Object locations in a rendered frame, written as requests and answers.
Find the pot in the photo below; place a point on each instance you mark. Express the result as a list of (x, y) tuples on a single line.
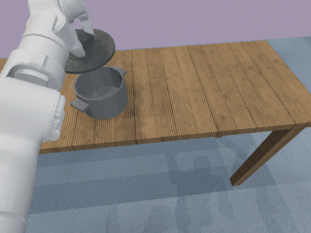
[(102, 93)]

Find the lid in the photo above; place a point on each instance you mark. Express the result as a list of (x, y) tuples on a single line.
[(97, 54)]

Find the knob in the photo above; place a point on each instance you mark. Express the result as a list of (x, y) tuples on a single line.
[(85, 38)]

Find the left robot hand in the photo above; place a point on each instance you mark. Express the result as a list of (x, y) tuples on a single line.
[(81, 12)]

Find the table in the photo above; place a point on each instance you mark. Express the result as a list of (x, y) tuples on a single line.
[(192, 92)]

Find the left robot upper arm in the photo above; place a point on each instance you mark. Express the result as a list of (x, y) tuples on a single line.
[(30, 114)]

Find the robot left forearm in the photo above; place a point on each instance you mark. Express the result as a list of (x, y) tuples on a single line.
[(45, 45)]

